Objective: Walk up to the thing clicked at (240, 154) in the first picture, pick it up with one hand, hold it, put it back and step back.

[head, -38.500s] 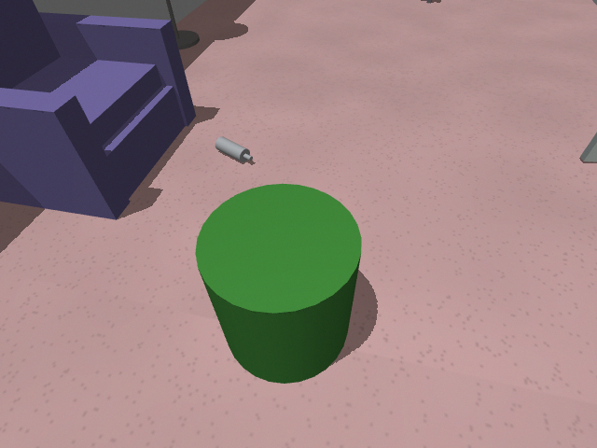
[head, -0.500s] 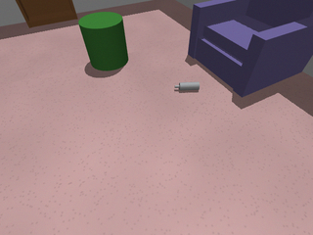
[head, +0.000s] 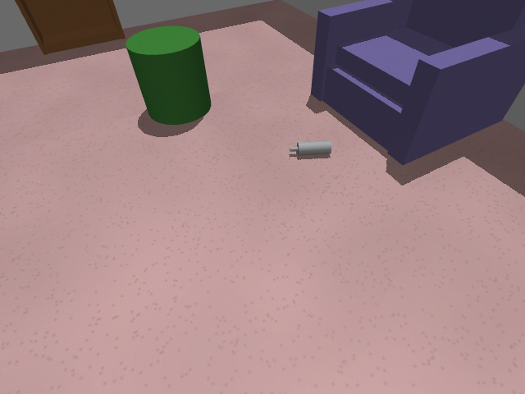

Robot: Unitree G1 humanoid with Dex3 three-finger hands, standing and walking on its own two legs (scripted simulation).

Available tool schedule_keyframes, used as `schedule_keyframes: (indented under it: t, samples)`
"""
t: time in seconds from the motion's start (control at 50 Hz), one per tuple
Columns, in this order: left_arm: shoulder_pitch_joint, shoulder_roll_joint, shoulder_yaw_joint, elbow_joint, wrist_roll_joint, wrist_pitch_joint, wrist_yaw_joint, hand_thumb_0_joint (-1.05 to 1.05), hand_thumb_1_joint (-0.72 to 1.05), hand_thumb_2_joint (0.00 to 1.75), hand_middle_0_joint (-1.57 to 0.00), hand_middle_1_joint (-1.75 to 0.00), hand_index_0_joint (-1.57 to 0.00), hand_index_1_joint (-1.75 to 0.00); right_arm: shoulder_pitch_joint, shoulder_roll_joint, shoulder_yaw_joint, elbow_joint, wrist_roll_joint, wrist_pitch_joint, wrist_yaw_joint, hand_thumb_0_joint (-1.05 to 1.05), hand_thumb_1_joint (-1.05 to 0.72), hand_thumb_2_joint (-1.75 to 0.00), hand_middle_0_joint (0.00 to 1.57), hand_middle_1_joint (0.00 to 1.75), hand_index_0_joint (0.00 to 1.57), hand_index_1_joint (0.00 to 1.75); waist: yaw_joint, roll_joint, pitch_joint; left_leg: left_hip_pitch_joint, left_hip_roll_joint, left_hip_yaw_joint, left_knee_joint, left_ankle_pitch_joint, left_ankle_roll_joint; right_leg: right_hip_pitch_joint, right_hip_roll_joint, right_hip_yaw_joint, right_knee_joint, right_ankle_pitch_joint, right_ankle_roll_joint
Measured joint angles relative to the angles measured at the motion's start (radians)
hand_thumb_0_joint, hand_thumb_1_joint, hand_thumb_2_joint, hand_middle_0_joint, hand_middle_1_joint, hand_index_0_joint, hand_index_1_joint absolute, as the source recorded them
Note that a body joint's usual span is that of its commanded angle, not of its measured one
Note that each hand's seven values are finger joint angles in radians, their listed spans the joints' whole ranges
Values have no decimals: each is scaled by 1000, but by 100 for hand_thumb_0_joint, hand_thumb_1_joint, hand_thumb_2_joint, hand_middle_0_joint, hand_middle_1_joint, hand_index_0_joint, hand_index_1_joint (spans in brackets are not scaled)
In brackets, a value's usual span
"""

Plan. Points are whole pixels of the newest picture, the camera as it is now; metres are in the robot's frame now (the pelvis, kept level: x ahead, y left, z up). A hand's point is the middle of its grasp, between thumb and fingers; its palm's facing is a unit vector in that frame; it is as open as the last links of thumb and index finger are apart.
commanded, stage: stand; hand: right
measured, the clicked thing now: (310, 148) +1.57 -0.22 -0.74
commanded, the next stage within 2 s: walk up in 1.58 s
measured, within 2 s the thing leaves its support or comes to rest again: neither
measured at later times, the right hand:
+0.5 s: hand out of the picture +0.08 -0.25 -0.15, palm faces -0.03 +0.94 -0.35, open 7.4 cm
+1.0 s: hand out of the picture +0.08 -0.25 -0.15, palm faces -0.03 +0.94 -0.35, open 7.4 cm
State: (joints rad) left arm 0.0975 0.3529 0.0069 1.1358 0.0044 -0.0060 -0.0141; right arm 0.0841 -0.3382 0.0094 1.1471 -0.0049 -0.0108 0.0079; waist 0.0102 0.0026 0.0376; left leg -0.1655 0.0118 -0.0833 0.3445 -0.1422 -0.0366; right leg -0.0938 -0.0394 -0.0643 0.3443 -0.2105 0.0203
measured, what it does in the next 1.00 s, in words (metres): stands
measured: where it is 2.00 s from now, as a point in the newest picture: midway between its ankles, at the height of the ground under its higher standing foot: outside the picture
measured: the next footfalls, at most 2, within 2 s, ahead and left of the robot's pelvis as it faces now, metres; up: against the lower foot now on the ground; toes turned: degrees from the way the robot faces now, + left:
none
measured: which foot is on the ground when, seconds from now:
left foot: down 0.00-1.00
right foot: down 0.00-1.00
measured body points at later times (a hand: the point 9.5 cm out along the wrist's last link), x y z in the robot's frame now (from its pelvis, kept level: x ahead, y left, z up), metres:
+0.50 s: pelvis +0.01 +0.00 +0.00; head +0.01 +0.01 +0.45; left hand +0.08 +0.31 -0.14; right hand +0.09 -0.30 -0.13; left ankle +0.03 +0.14 -0.75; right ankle -0.01 -0.13 -0.75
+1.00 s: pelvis +0.01 +0.00 +0.00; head +0.01 +0.01 +0.45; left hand +0.08 +0.31 -0.13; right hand +0.08 -0.30 -0.13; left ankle +0.03 +0.14 -0.75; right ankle -0.01 -0.13 -0.75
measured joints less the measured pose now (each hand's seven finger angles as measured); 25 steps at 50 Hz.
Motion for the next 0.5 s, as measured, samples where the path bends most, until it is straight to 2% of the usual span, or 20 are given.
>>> schedule_keyframes:
  t: [0.5]
  samples:
    - [8, 3, 12, 5, 3, 7, -5, 1, 90, 90, -20, -30, -21, -30, 21, -11, -1, -19, -1, -1, -5, 1, -91, -90, 20, 30, 21, 30, 4, -10, 11, 12, 4, 6, 3, -13, 3, 21, 4, 6, -21, 3, 2]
